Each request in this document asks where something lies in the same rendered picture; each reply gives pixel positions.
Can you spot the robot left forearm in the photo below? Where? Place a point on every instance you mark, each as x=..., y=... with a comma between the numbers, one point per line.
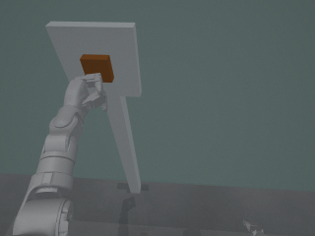
x=53, y=178

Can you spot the button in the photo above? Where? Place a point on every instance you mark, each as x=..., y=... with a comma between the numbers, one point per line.
x=98, y=63

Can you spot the robot left upper arm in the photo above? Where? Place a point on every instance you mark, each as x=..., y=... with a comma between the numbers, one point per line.
x=46, y=217

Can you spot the robot right hand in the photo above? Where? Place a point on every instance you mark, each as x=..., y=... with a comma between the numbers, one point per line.
x=254, y=228

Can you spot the robot left hand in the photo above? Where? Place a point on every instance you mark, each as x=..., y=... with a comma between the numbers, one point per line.
x=77, y=94

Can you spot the panel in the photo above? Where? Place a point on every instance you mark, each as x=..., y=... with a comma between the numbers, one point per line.
x=118, y=40

